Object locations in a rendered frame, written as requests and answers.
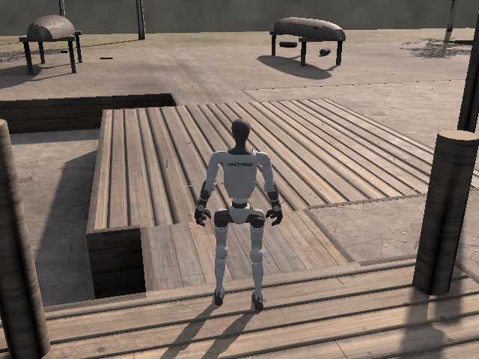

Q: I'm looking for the left robot hand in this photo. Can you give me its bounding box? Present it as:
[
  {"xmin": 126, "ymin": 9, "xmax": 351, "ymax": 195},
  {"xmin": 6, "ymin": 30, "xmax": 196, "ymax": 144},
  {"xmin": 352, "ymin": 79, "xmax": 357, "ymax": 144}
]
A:
[{"xmin": 194, "ymin": 208, "xmax": 212, "ymax": 226}]

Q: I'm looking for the robot left upper arm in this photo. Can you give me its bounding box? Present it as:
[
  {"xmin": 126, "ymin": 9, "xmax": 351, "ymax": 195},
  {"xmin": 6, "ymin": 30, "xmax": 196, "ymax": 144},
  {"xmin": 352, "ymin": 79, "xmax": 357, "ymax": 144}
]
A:
[{"xmin": 204, "ymin": 151, "xmax": 225, "ymax": 192}]

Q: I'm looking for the right robot foot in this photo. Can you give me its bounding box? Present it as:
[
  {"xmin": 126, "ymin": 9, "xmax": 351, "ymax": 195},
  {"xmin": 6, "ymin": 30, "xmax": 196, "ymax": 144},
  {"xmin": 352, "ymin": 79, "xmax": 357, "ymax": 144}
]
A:
[{"xmin": 252, "ymin": 291, "xmax": 263, "ymax": 311}]

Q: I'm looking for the right robot thigh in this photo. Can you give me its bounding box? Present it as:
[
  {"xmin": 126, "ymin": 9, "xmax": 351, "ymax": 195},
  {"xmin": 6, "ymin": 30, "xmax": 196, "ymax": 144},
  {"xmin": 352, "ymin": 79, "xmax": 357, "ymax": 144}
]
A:
[{"xmin": 250, "ymin": 209, "xmax": 265, "ymax": 263}]

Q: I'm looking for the right robot forearm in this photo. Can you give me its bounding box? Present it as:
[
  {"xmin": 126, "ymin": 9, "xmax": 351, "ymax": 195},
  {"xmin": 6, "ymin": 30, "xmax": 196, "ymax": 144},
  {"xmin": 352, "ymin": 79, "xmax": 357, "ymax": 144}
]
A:
[{"xmin": 267, "ymin": 181, "xmax": 281, "ymax": 212}]

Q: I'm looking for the robot right upper arm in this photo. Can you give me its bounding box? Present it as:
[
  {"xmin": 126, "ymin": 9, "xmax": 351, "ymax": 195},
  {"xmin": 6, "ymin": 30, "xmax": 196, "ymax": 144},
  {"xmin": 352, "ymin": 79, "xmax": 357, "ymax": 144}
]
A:
[{"xmin": 256, "ymin": 151, "xmax": 275, "ymax": 192}]

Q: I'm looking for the left robot forearm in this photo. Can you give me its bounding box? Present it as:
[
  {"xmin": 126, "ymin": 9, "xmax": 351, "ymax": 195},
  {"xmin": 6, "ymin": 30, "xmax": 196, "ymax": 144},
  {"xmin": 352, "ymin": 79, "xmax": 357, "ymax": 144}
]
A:
[{"xmin": 196, "ymin": 180, "xmax": 212, "ymax": 211}]

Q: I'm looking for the right robot hand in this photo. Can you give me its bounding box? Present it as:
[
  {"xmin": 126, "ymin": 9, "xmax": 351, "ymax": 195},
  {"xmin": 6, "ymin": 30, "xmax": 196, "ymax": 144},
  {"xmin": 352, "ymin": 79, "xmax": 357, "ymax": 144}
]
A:
[{"xmin": 266, "ymin": 209, "xmax": 283, "ymax": 226}]

